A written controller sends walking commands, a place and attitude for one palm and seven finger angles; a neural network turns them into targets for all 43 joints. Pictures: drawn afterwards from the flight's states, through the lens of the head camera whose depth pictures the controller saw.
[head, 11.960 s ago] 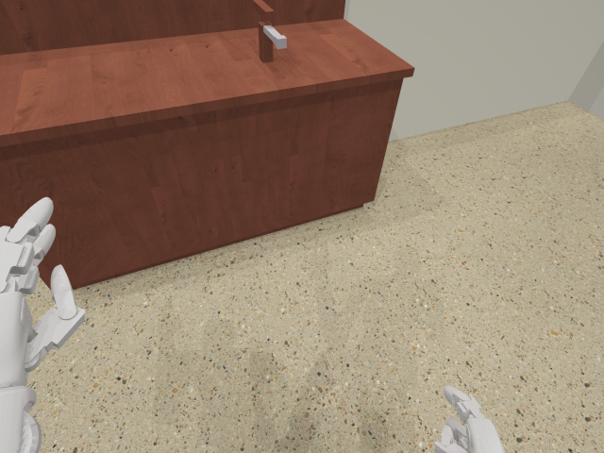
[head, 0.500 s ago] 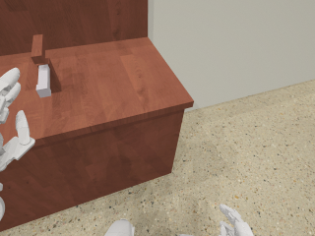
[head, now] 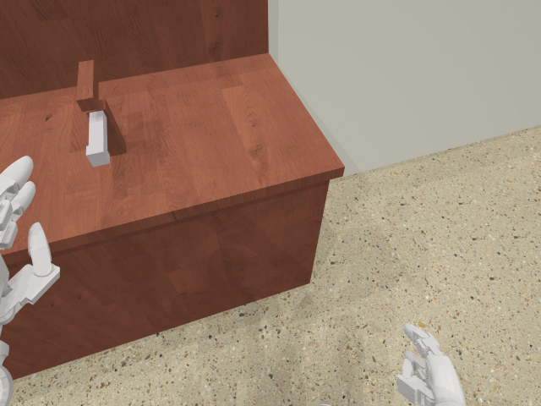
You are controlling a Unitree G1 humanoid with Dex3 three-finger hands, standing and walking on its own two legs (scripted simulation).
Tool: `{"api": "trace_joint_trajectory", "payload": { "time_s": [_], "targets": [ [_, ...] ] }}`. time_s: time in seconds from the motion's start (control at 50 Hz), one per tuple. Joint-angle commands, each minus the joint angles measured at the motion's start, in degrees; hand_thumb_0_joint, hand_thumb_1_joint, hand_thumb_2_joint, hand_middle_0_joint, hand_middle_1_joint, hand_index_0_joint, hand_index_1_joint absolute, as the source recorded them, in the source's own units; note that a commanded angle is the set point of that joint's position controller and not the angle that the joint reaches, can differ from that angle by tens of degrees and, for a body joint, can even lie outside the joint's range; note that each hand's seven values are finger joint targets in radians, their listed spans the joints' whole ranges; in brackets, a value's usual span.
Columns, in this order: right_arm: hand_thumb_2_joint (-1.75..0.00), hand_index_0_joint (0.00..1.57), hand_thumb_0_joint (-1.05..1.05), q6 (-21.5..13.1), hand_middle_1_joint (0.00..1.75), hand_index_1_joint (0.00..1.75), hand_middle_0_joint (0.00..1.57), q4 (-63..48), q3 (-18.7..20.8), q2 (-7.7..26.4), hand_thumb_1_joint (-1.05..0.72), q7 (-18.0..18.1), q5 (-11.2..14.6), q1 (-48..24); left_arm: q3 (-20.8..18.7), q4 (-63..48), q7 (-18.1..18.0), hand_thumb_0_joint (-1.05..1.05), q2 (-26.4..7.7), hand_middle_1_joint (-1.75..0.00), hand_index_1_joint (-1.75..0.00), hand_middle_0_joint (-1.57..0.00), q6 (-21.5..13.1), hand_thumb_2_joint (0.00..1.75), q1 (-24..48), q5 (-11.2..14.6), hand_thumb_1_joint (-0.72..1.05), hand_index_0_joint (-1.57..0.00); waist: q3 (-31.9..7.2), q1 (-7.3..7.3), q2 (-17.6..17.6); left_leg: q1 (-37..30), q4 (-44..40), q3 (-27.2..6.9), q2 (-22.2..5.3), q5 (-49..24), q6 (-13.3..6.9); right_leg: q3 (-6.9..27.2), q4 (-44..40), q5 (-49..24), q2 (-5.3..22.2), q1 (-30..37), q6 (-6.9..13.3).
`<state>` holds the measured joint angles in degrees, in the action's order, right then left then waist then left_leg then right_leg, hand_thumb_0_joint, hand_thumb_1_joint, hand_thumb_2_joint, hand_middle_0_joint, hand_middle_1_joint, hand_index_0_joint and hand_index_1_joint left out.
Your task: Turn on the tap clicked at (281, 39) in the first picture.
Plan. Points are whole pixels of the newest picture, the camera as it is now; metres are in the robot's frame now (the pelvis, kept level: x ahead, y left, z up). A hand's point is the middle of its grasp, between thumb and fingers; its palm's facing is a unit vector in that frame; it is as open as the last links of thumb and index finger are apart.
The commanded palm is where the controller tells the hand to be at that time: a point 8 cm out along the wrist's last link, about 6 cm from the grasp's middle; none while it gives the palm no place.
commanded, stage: look again from close up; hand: left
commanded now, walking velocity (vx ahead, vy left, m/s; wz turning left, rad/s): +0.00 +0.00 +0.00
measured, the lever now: (98, 154) +0.47 +0.34 +0.08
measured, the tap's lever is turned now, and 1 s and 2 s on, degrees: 0 0 0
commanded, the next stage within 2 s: shuffle to correct the standing spot in 0.34 s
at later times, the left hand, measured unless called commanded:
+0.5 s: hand (20, 238) +0.25 +0.30 +0.17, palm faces +0.37 -0.86 -0.35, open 7.4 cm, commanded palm +0.19 +0.32 +0.19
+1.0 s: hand (80, 204) +0.30 +0.25 +0.18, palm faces +0.37 -0.88 -0.31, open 7.4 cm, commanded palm +0.24 +0.29 +0.19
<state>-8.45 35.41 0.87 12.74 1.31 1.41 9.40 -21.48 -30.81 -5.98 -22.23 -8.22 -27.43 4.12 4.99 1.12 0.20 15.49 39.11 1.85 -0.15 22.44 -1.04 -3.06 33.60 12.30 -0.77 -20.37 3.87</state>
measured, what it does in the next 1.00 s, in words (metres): shifts its weight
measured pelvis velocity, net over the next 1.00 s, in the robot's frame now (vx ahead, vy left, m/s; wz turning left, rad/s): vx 0.07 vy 0.01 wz -0.04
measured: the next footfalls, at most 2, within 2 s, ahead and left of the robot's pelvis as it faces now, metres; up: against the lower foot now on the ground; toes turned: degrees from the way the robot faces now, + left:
right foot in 1.26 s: +0.21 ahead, -0.11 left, +0.00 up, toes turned -3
left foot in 1.54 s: +0.24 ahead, +0.10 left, +0.00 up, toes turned +1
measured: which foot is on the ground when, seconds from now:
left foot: down 0.00-1.00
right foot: down 0.00-1.00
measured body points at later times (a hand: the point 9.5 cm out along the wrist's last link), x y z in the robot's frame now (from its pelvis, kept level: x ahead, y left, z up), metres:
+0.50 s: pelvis +0.02 +0.05 +0.01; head +0.03 +0.07 +0.46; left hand +0.22 +0.34 +0.19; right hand +0.17 -0.17 -0.06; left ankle +0.00 +0.12 -0.73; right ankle +0.06 -0.08 -0.73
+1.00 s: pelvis +0.07 +0.01 +0.00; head +0.08 +0.04 +0.45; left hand +0.27 +0.29 +0.19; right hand +0.24 -0.22 -0.07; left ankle +0.05 +0.12 -0.72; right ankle +0.06 -0.08 -0.73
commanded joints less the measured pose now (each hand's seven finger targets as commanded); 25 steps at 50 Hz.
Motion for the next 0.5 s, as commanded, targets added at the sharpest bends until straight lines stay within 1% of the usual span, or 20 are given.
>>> {"api": "trace_joint_trajectory", "payload": {
  "time_s": [0.0,0.02,0.04,0.06,0.08,0.1,0.12,0.14,0.16,0.18,0.2,0.22,0.24,0.26,0.3,0.32,0.4,0.42,0.44,0.48],
  "targets": [
    [-0.9,0.2,0.0,-2.6,0.3,0.3,0.2,-8.1,1.1,5.6,-0.9,0.8,-0.6,-3.4,-5.4,-10.3,-1.9,0.0,-8.1,-0.3,-0.3,-0.2,-2.9,0.9,3.1,0.4,0.9,-0.2,-8.9,-1.26,-1.8,-6.8,-13.9,-1.2,-1.7,-6.3,-1.5,13.5,-11.8,9.0,10.4,3.2,1.2],
    [-0.9,0.2,0.0,-2.8,0.3,0.3,0.2,-8.9,1.4,6.3,-0.9,1.2,-0.8,-4.0,-5.1,-11.7,-1.9,0.0,-8.0,-0.3,-0.3,-0.2,-3.3,0.9,2.9,0.3,0.9,-0.2,-9.4,-0.91,2.5,-8.4,-16.7,-4.2,-4.4,-9.5,-2.2,10.0,-8.5,6.6,7.1,3.5,-0.3],
    [-0.9,0.2,0.0,-2.7,0.3,0.3,0.2,-9.5,1.4,6.8,-0.9,1.3,-0.6,-4.3,-4.8,-12.2,-1.8,0.0,-7.9,-0.3,-0.3,-0.2,-3.5,0.9,2.3,0.1,0.9,-0.2,-9.5,-0.2,4.7,-7.0,-17.5,-6.8,-6.7,-11.3,-3.0,8.0,-7.2,4.3,4.4,5.0,-1.8],
    [-0.9,0.2,0.0,-5.4,0.3,0.3,0.2,-6.4,2.6,6.1,-0.9,2.2,-3.3,5.9,-39.0,-17.1,-2.1,0.0,-52.3,-0.3,-0.3,-0.2,-9.7,0.9,57.6,-7.7,0.9,-0.2,-7.5,3.03,-7.4,7.2,-4.4,-0.7,-6.2,-10.0,-2.8,15.4,-11.6,3.0,6.7,8.3,-5.1],
    [-0.9,0.2,0.0,-5.6,0.3,0.3,0.2,-6.3,0.1,-0.3,-0.9,1.2,-2.0,2.3,-15.2,11.1,0.9,0.0,-17.7,-0.3,-0.3,-0.2,-7.6,0.9,25.7,-2.1,0.9,-0.2,-14.7,0.98,-10.8,3.7,0.2,-1.8,3.0,-4.6,0.1,20.0,-14.5,-3.5,11.3,11.6,1.4],
    [-0.9,0.2,0.0,-5.8,0.3,0.3,0.2,-9.6,0.9,3.4,-0.9,0.6,-1.0,2.2,-11.4,5.6,1.5,0.0,-14.2,-0.3,-0.3,-0.2,-8.5,0.9,22.9,-1.9,0.9,-0.2,-11.7,2.22,-9.0,3.6,-0.8,-1.1,2.1,-1.4,0.7,26.2,-18.5,-9.9,13.9,13.1,0.9],
    [-0.9,0.2,0.0,-5.9,0.3,0.3,0.2,-9.3,0.5,2.6,-0.9,-0.6,0.0,0.6,-6.6,5.2,1.3,0.0,-8.2,-0.3,-0.3,-0.2,-9.4,0.9,19.9,-0.3,0.9,-0.2,-14.2,0.96,-1.9,1.9,-5.5,-1.0,1.1,-2.4,0.6,23.4,-15.4,-17.9,15.7,17.2,2.8],
    [-0.9,0.2,0.0,-5.9,0.3,0.3,0.2,-9.1,0.8,4.4,-0.9,-1.4,-0.4,1.2,-4.7,-2.3,0.5,0.0,-8.2,-0.3,-0.3,-0.2,-10.1,0.9,18.8,-0.5,0.9,-0.2,-16.9,0.17,0.7,-1.5,-12.2,-1.0,0.5,-5.4,0.7,18.6,-12.4,-17.7,14.1,19.3,2.3],
    [-0.9,0.2,0.0,-5.9,0.3,0.3,0.2,-8.9,1.1,4.8,-0.9,-1.6,-0.7,0.7,-3.5,-4.1,0.0,0.0,-7.5,-0.3,-0.3,-0.2,-10.5,0.9,14.5,-0.7,0.9,-0.2,-16.9,0.79,1.5,-4.4,-15.1,-1.3,0.3,-10.4,0.5,14.8,-11.5,-12.2,10.6,17.9,0.6],
    [-0.9,0.2,0.0,-5.8,0.3,0.3,0.2,-8.9,1.4,5.6,-0.9,-1.9,-0.8,0.6,-2.6,-4.4,0.0,0.0,-6.6,-0.3,-0.3,-0.2,-10.5,0.9,9.7,-0.6,0.9,-0.2,-15.9,1.31,2.0,-5.1,-16.9,-2.9,-1.3,-13.6,0.1,12.6,-11.2,-6.1,8.1,16.1,-0.8],
    [-0.9,0.2,0.0,-5.3,0.3,0.3,0.2,-9.6,1.1,5.9,-0.9,-2.0,-0.9,-0.2,-2.2,-4.4,0.0,0.0,-6.4,-0.3,-0.3,-0.2,-10.3,0.9,6.8,-0.8,0.9,-0.2,-12.8,1.35,5.0,-3.7,-19.6,-5.4,-3.3,-13.4,-0.4,10.5,-10.2,-1.5,5.6,13.3,-1.7],
    [-0.9,0.2,0.0,-5.0,0.3,0.3,0.2,-10.2,1.0,6.2,-0.9,-2.0,-0.7,-1.7,-3.3,-4.6,-0.2,0.0,-7.0,-0.3,-0.3,-0.2,-10.0,0.9,5.7,-1.1,0.9,-0.2,-9.9,1.5,8.9,-2.5,-22.6,-7.7,-5.8,-15.8,-0.8,7.4,-6.5,-2.6,3.1,12.1,-2.4],
    [-0.9,0.2,0.0,-4.4,0.3,0.3,0.2,-11.0,0.5,5.7,-0.9,-2.0,-0.7,-2.3,-3.3,-5.0,-0.3,0.0,-7.2,-0.3,-0.3,-0.2,-9.9,0.9,6.9,-1.6,0.9,-0.2,-8.2,1.53,8.1,2.1,-23.7,-9.0,-7.7,-16.7,-1.1,4.6,-3.4,-3.5,2.3,13.7,-3.0],
    [-0.9,0.2,0.0,-4.0,0.3,0.3,0.2,-11.2,0.4,5.6,-0.9,-1.8,-0.6,-2.2,-5.4,-3.8,-0.4,0.0,-8.8,-0.3,-0.3,-0.2,-9.8,0.9,7.5,-1.6,0.9,-0.2,-7.9,1.7,5.1,4.6,-24.1,-8.8,-8.2,-16.2,-1.0,3.7,-2.4,-3.9,2.0,15.1,-3.3],
    [-0.9,0.2,0.0,-3.6,0.3,0.3,0.2,-11.7,0.5,5.5,-0.9,-1.1,-0.5,-1.7,-7.9,-2.5,-0.5,0.0,-10.4,-0.3,-0.3,-0.2,-9.7,0.9,8.7,-1.3,0.9,-0.2,-8.2,1.45,0.7,5.6,-23.4,-7.7,-7.8,-13.9,-0.9,3.7,-3.3,-4.9,2.5,16.3,-3.4],
    [-0.9,0.2,0.0,-3.4,0.3,0.3,0.2,-12.0,0.6,5.6,-0.9,-0.8,-0.6,-1.8,-9.7,-5.3,-0.6,0.0,-12.6,-0.3,-0.3,-0.2,-10.0,0.9,11.8,-1.4,0.9,-0.2,-8.3,1.14,2.6,4.6,-23.5,-6.9,-6.7,-15.2,-0.2,3.5,-3.1,-6.2,1.9,16.3,-3.3],
    [-0.9,0.2,0.0,-3.6,0.3,0.3,0.2,-12.0,0.6,5.2,-0.9,-0.4,-0.8,-1.5,-6.6,-5.7,-0.2,0.0,-9.2,-0.3,-0.3,-0.2,-10.5,0.9,13.1,-1.4,0.9,-0.2,-10.5,0.72,3.9,0.9,-20.3,-5.0,-5.3,-16.9,0.4,4.7,-5.8,-10.3,2.9,16.9,-2.6],
    [-0.9,0.2,0.0,-3.8,0.3,0.3,0.2,-12.2,0.4,5.0,-0.9,-0.5,-0.8,-1.8,-5.8,-7.3,0.0,0.0,-8.8,-0.3,-0.3,-0.2,-10.4,0.9,14.3,-1.3,0.9,-0.2,-10.2,0.52,4.0,-0.4,-20.4,-5.0,-4.8,-18.8,1.2,4.5,-5.8,-11.3,2.5,16.3,-2.7],
    [-0.9,0.2,0.0,-3.8,0.3,0.3,0.2,-11.5,0.5,5.3,-0.9,-0.5,-1.1,-1.6,-4.6,-6.0,0.0,0.0,-7.8,-0.3,-0.3,-0.2,-10.3,0.9,14.0,-1.5,0.9,-0.2,-9.9,0.34,4.8,-0.7,-20.4,-4.6,-5.0,-17.2,1.2,4.3,-6.0,-9.6,2.2,15.5,-2.6],
    [-0.9,0.2,0.0,-3.6,0.3,0.3,0.2,-11.0,0.8,5.6,-0.9,-0.6,-1.3,-1.0,-2.7,-6.3,0.1,0.0,-6.3,-0.3,-0.3,-0.2,-9.9,0.9,14.4,-1.8,0.9,-0.2,-9.9,0.19,6.3,-1.6,-21.1,-5.3,-5.6,-13.2,0.9,3.5,-4.7,-5.2,1.1,13.4,-2.3]
  ]
}}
